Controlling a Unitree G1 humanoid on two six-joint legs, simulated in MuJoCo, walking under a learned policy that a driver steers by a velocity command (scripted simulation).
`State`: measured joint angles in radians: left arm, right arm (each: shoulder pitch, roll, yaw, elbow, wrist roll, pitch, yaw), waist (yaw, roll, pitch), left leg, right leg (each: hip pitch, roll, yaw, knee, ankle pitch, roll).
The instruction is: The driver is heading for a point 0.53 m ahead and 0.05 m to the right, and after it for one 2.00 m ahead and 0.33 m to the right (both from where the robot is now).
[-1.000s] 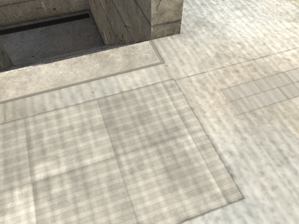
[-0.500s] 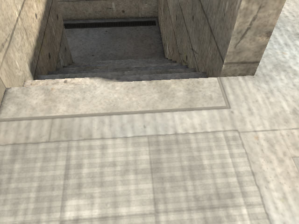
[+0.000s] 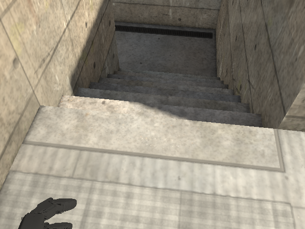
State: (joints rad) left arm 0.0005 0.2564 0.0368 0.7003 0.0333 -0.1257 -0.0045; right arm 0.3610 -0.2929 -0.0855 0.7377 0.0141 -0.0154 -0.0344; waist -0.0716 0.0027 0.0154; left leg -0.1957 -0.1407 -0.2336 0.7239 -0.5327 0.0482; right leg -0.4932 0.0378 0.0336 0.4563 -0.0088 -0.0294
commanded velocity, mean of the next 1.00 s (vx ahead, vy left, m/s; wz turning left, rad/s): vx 0.05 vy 0.00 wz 0.14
